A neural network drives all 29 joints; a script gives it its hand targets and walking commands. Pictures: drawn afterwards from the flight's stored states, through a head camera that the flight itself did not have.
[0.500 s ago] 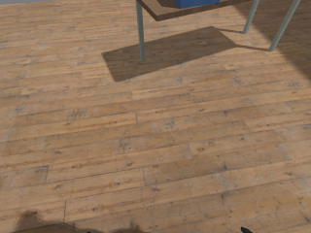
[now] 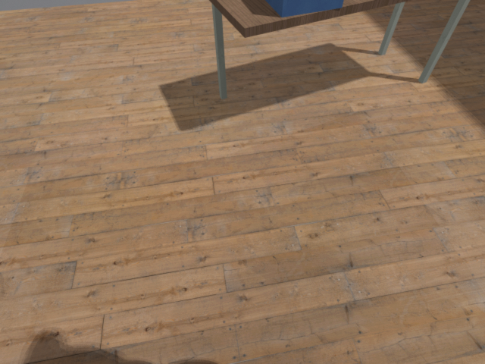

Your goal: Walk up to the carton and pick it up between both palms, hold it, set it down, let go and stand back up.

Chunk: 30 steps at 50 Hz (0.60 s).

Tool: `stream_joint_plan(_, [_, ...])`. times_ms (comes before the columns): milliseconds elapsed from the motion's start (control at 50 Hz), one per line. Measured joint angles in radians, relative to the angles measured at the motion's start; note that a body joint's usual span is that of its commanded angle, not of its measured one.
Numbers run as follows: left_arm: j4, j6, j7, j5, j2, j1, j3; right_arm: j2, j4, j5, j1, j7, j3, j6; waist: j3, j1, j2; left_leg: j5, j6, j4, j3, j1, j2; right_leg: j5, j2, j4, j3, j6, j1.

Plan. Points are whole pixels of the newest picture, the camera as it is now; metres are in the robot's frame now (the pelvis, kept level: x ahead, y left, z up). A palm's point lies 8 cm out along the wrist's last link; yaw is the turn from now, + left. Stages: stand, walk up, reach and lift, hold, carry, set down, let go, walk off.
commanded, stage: walk up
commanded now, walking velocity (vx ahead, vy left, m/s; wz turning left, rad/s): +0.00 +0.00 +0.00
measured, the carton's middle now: out of the picture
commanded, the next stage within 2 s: none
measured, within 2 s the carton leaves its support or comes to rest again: neither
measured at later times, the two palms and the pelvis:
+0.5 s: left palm (129, 345) +0.16 +0.22 -0.09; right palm out of the picture +0.21 -0.42 -0.09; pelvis +0.09 -0.10 -0.03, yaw +10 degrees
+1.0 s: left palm (150, 283) +0.27 +0.21 -0.11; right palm (414, 184) +0.48 -0.36 -0.07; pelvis +0.28 -0.11 -0.03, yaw +17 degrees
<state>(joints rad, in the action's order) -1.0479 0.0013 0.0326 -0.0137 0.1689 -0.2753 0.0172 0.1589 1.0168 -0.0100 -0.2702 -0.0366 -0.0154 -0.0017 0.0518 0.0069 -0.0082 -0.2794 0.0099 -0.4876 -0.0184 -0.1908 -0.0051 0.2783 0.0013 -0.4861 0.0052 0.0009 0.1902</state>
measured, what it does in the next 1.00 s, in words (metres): walks ahead, turning left: right foot, then left foot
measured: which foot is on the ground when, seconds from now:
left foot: down 0.00-0.38, up 0.40-0.78, down 0.80-1.00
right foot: down 0.00-0.16, up 0.18-0.34, down 0.36-0.80, up 0.82-1.00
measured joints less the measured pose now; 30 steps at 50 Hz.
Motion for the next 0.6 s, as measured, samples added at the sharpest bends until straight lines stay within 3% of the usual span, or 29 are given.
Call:
stream_joint_plan(60, [-0.011,0.000,-0.003,-0.005,-0.007,-0.006,0.001,-0.005,0.014,-0.003,-0.005,0.001,-0.001,0.001,0.002,-0.002,0.000,-0.006,-0.004,0.000,-0.002,0.003,0.001,0.006,0.000,0.000,-0.002,-0.003,-0.004])
stream_joint_plan(160, [0.161,-0.028,-0.050,-0.051,0.080,-0.048,0.073,0.044,-0.096,-0.037,-0.101,0.021,-0.043,0.035,-0.028,0.004,-0.019,-0.146,-0.051,-0.140,-0.066,-0.067,0.029,0.199,-0.003,-0.153,-0.034,-0.049,0.057])
stream_joint_plan(220, [0.246,-0.032,-0.060,-0.059,0.154,-0.046,0.107,0.100,-0.154,-0.050,-0.128,0.017,-0.069,0.049,-0.034,0.004,-0.034,-0.130,-0.049,-0.186,-0.096,-0.081,0.029,0.229,0.013,-0.248,-0.025,-0.051,0.102])
stream_joint_plan(280, [0.322,-0.029,-0.072,-0.062,0.213,-0.023,0.128,0.153,-0.206,-0.059,-0.140,0.002,-0.089,0.060,-0.021,-0.011,-0.050,-0.146,-0.018,-0.203,-0.124,-0.067,0.025,0.274,0.010,-0.351,0.018,-0.027,0.178])
stream_joint_plan(360, [0.428,-0.033,-0.091,-0.055,0.254,0.021,0.133,0.214,-0.268,-0.057,-0.164,-0.006,-0.097,0.062,0.005,-0.030,-0.043,-0.208,-0.010,-0.230,-0.170,-0.029,-0.006,0.200,-0.025,-0.322,0.047,-0.001,0.232])
stream_joint_plan(400, [0.477,-0.044,-0.092,-0.054,0.253,0.020,0.123,0.247,-0.287,-0.049,-0.168,-0.004,-0.102,0.046,0.014,-0.028,-0.001,-0.285,-0.048,-0.321,-0.212,-0.026,-0.042,0.048,-0.009,-0.302,-0.024,0.012,0.197])
stream_joint_plan(420, [0.499,-0.049,-0.089,-0.060,0.258,0.010,0.114,0.250,-0.294,-0.039,-0.165,-0.005,-0.103,0.034,0.008,-0.028,0.000,-0.327,-0.059,-0.426,-0.224,-0.062,-0.027,0.091,-0.003,-0.320,-0.041,-0.008,0.185])
stream_joint_plan(440, [0.512,-0.051,-0.086,-0.059,0.259,-0.002,0.107,0.247,-0.304,-0.033,-0.155,-0.009,-0.101,0.023,0.002,-0.027,-0.006,-0.344,-0.060,-0.540,-0.211,-0.113,-0.007,0.160,-0.003,-0.329,-0.050,-0.026,0.173])
stream_joint_plan(500, [0.522,-0.055,-0.068,-0.041,0.231,-0.058,0.083,0.253,-0.351,-0.034,-0.105,-0.003,-0.083,0.019,0.014,-0.014,0.000,-0.260,-0.038,-0.768,-0.122,-0.251,0.017,0.125,-0.007,-0.265,-0.089,-0.030,0.088])
stream_joint_plan(540, [0.512,-0.052,-0.056,-0.041,0.212,-0.103,0.066,0.264,-0.384,-0.029,-0.074,0.013,-0.074,0.024,0.020,0.006,0.014,-0.172,-0.018,-0.769,-0.062,-0.321,0.004,0.112,-0.002,-0.192,-0.102,-0.031,0.025])
stream_joint_plan(600, [0.502,-0.046,-0.054,-0.044,0.209,-0.157,0.055,0.274,-0.424,-0.014,-0.039,0.031,-0.060,0.023,0.029,0.041,0.022,-0.076,-0.002,-0.638,-0.016,-0.384,-0.010,0.098,0.003,-0.098,-0.121,-0.037,-0.045])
